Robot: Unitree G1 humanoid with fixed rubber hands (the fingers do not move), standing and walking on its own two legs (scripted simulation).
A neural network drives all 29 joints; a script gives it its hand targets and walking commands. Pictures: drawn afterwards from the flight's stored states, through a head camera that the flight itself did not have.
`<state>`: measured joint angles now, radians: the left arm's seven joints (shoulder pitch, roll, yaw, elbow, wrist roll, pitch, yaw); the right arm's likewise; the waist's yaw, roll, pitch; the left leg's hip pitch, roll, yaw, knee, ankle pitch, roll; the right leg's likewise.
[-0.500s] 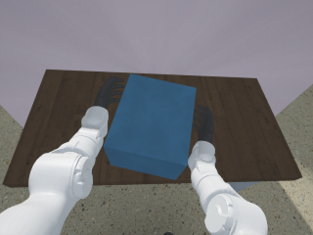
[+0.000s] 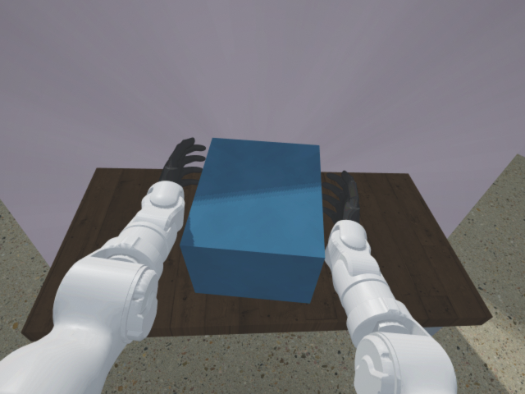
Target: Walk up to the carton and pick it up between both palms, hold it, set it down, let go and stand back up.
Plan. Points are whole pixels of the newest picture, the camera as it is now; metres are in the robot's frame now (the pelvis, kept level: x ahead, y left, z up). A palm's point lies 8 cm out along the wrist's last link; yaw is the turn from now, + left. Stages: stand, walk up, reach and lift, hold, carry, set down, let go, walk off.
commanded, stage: reach and lift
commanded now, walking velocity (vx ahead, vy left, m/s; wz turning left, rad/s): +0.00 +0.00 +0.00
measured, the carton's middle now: (259, 216) +0.42 -0.01 +0.05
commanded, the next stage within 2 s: hold in 1.52 s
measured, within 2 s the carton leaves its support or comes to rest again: neither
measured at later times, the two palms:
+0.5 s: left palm (172, 171) +0.42 +0.13 +0.15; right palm (360, 194) +0.39 -0.16 +0.14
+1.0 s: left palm (166, 178) +0.40 +0.13 +0.16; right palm (362, 183) +0.39 -0.16 +0.17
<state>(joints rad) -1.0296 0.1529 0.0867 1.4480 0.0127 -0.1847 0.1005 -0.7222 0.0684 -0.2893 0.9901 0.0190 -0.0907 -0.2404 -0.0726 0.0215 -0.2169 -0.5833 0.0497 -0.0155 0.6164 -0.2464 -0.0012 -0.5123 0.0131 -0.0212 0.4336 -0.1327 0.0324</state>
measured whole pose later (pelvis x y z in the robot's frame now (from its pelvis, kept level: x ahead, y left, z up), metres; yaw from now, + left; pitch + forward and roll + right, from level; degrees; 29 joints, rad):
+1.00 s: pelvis +0.01 -0.01 +0.01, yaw +1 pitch +2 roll -2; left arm -0.76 0.03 0.20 0.78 0.07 0.36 0.18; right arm -0.76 -0.04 -0.13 0.82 0.14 0.27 -0.21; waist -0.04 0.02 -0.15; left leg -0.32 0.04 -0.01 0.52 -0.23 0.00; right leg -0.27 0.01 -0.02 0.38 -0.15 0.02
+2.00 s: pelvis +0.00 -0.01 +0.01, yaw +1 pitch -2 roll -2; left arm -0.74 0.01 0.24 0.56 0.15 0.58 0.17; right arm -0.77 -0.05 -0.09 0.68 0.22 0.37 -0.26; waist -0.04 0.02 -0.11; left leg -0.23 0.04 -0.02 0.50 -0.23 0.00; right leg -0.17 0.01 -0.02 0.35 -0.14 0.02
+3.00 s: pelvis +0.00 -0.01 +0.01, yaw +1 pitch -3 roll -2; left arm -0.75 -0.01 0.29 0.46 0.22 0.66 0.12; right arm -0.77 -0.03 -0.08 0.60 0.22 0.43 -0.28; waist -0.04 0.02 -0.09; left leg -0.22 0.04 -0.02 0.50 -0.22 0.00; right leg -0.16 0.01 -0.02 0.34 -0.13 0.02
